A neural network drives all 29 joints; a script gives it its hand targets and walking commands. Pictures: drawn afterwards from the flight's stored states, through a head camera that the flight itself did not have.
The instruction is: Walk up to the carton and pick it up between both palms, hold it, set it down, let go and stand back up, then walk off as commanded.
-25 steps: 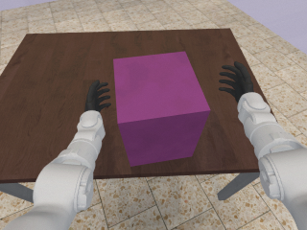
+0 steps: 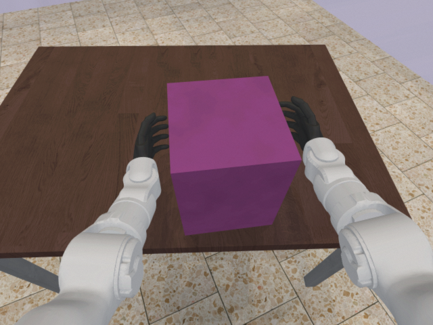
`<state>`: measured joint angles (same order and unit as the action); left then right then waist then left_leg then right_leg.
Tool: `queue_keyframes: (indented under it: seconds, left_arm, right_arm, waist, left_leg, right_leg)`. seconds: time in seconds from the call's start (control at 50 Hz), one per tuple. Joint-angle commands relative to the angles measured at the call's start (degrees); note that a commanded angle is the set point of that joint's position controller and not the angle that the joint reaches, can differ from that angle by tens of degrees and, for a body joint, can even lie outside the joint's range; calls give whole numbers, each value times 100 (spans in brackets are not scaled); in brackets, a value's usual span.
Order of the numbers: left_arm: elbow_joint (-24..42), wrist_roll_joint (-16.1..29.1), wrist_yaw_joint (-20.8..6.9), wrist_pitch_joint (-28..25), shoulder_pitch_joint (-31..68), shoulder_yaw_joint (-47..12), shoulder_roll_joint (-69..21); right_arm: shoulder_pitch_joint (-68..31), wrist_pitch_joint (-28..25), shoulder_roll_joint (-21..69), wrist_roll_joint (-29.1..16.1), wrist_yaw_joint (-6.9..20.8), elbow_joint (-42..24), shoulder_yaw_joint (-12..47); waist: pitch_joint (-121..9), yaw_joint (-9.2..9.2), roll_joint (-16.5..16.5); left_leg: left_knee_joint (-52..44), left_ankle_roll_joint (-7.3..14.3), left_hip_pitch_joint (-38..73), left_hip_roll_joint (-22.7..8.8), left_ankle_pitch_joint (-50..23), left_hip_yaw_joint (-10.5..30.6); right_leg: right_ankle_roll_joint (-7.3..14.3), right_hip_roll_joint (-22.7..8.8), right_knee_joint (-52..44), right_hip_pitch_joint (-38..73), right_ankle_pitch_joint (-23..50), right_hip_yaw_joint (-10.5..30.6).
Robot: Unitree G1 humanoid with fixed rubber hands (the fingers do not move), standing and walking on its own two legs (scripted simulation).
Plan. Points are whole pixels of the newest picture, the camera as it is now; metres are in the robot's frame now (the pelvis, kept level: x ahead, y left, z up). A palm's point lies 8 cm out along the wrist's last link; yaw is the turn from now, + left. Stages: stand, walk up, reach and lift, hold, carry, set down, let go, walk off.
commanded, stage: reach and lift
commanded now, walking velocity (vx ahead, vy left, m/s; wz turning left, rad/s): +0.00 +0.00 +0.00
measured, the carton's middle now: (224, 160) +0.46 +0.02 +0.01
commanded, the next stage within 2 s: none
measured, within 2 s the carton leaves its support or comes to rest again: neither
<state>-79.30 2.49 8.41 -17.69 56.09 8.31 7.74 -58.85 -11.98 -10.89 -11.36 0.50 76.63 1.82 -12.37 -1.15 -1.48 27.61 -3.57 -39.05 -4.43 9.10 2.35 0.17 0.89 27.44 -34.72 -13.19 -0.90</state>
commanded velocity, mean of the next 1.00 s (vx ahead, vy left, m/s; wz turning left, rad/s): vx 0.00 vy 0.00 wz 0.00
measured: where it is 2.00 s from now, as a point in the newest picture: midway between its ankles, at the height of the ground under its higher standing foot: outside the picture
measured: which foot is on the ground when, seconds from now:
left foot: down 0.00-1.00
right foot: down 0.00-1.00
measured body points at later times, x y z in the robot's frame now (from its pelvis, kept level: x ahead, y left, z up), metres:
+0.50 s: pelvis +0.01 +0.00 +0.01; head +0.10 +0.01 +0.45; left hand +0.46 +0.17 +0.06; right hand +0.48 -0.13 +0.08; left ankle +0.02 +0.16 -0.73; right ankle -0.02 -0.12 -0.73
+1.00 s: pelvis +0.02 +0.00 +0.01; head +0.11 +0.00 +0.45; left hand +0.46 +0.16 +0.06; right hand +0.48 -0.13 +0.08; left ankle +0.02 +0.16 -0.73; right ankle -0.02 -0.12 -0.73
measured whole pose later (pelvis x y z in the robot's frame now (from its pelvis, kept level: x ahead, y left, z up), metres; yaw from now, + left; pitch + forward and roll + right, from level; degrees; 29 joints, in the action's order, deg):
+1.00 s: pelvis +0.02 +0.00 +0.01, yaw +0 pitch +19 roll -1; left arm -64.6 -20.1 6.8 -14.5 50.3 30.5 0.0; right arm -54.9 -17.3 -3.3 17.5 -2.7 70.9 -25.5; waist -9.6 -1.1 -0.5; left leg 19.3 -3.7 -32.4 -4.4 6.4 2.0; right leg 0.2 0.8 19.9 -28.4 -10.8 -1.0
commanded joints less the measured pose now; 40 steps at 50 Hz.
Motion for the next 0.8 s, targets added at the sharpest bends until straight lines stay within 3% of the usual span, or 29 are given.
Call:
queue_keyframes:
  seconds: [0.0, 0.06, 0.14, 0.2, 0.24, 0.28, 0.34, 0.38, 0.48, 0.7, 0.78]
  left_arm:
    - [1373, -369, 74, -107, 2539, 274, -651]
    - [1327, -560, 82, 6, 2485, 407, -810]
    - [1347, -914, -39, 34, 2316, 703, -1044]
    - [1366, -1238, -206, -15, 2301, 930, -1447]
    - [1341, -1607, -453, -17, 2367, 1119, -2203]
    - [1201, -2137, -811, 22, 2403, 1250, -3333]
    - [1213, -2422, -982, 59, 1842, 1202, -3621]
    - [1157, -2464, -1014, 109, 1676, 1266, -3618]
    - [1263, -2572, -1001, 225, 1413, 1307, -3656]
    - [1478, -2687, -1007, 317, 1114, 1316, -3702]
    - [1462, -2703, -1018, 337, 1111, 1336, -3670]
  right_arm:
    - [-2236, -285, -93, 713, -260, -636, -1037]
    - [-2263, -257, 25, 833, -318, -585, -1130]
    - [-2252, -311, 427, 1003, -244, -699, -1190]
    - [-2282, -390, 953, 1372, -119, -788, -1368]
    - [-2350, -427, 1925, 1846, 68, -885, -1527]
    - [-2407, -453, 3282, 2615, 358, -942, -1798]
    - [-1851, -637, 3668, 3284, 513, -966, -2223]
    - [-1718, -668, 3728, 3558, 535, -931, -2370]
    - [-1565, -672, 3862, 3776, 563, -933, -2321]
    - [-1385, -672, 4075, 3864, 472, -1051, -2249]
    - [-1380, -646, 4025, 3904, 453, -986, -2287]
  waist:
    - [-3550, -255, 494]
    - [-3370, -272, 496]
    - [-3259, -428, 381]
    - [-3167, -427, 281]
    - [-3076, -431, 212]
    - [-2837, -333, 166]
    - [-2711, -178, 259]
    - [-2551, -111, 153]
    - [-2382, -159, 87]
    - [-2099, -53, 3]
    - [-2033, -30, -8]
  left_leg:
    - [368, -261, 2632, 260, -2690, -688]
    - [341, -271, 2734, 268, -2778, -690]
    - [266, -214, 2826, 287, -2915, -786]
    - [148, -142, 2835, 299, -2812, -858]
    - [41, -74, 2801, 325, -2691, -924]
    - [-133, 16, 2864, 358, -2460, -979]
    - [-213, 33, 3041, 371, -2470, -1057]
    - [-272, 59, 3016, 369, -2330, -1062]
    - [-440, 116, 2941, 348, -2172, -1050]
    - [-612, 217, 2801, 373, -2220, -1020]
    - [-676, 252, 2763, 356, -2092, -991]
  right_leg:
    - [-137, 207, -330, 341, 1971, -248]
    - [-118, 201, -384, 487, 2086, -248]
    - [-144, 160, -376, 911, 2437, -231]
    - [-162, 99, -407, 1246, 2625, -250]
    - [-179, 53, -441, 1532, 2765, -240]
    - [-208, -10, -510, 1756, 2836, -282]
    - [-232, -25, -462, 1946, 3175, -390]
    - [-241, -14, -484, 2022, 3175, -401]
    - [-243, 7, -509, 2338, 3227, -386]
    - [-311, -7, -489, 2723, 3790, -379]
    - [-319, -15, -522, 2718, 3648, -401]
